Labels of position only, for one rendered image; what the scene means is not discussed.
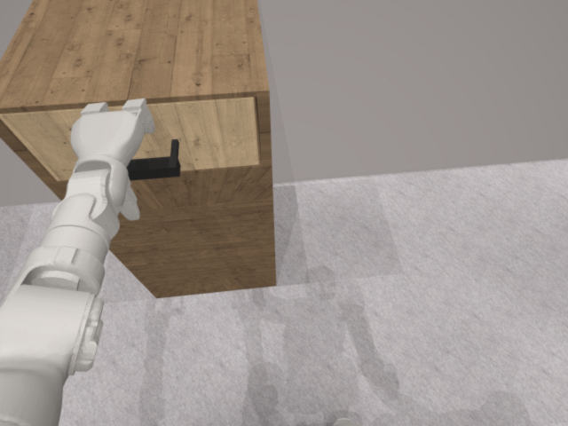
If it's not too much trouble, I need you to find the handle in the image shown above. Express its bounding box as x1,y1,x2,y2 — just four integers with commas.
127,139,180,181

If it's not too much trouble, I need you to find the left robot upper arm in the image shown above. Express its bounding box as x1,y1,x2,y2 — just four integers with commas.
0,284,104,426

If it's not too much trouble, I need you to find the cabinet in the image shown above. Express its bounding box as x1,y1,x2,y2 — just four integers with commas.
0,0,276,298

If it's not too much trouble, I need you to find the left robot hand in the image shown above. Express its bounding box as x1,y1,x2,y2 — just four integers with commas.
70,99,155,220

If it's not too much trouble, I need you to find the drawer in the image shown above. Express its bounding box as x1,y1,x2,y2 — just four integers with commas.
0,97,259,181

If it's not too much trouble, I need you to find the robot left forearm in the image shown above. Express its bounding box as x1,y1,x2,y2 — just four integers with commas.
0,154,129,321

